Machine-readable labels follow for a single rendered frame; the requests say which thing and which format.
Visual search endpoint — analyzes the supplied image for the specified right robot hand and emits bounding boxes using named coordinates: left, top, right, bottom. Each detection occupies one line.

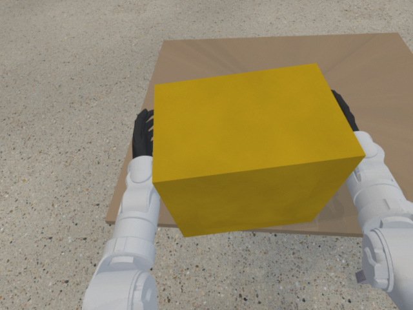
left=331, top=90, right=359, bottom=132

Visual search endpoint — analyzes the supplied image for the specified robot right upper arm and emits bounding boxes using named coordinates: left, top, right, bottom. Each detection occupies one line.
left=362, top=228, right=413, bottom=310

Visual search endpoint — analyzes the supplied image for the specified table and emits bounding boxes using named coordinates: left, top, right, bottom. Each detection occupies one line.
left=105, top=32, right=413, bottom=284

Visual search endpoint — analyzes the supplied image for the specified robot left upper arm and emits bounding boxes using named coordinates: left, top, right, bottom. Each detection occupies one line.
left=83, top=269, right=158, bottom=310

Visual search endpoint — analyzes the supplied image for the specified right robot forearm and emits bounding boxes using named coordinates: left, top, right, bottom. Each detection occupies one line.
left=347, top=131, right=413, bottom=235

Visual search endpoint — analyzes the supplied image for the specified left robot hand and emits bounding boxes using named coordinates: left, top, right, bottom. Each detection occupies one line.
left=132, top=108, right=154, bottom=159

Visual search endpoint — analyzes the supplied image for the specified left robot forearm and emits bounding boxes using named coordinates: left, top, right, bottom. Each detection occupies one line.
left=82, top=156, right=160, bottom=310

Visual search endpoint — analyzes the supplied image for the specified carton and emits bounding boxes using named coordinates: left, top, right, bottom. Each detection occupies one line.
left=152, top=63, right=366, bottom=238

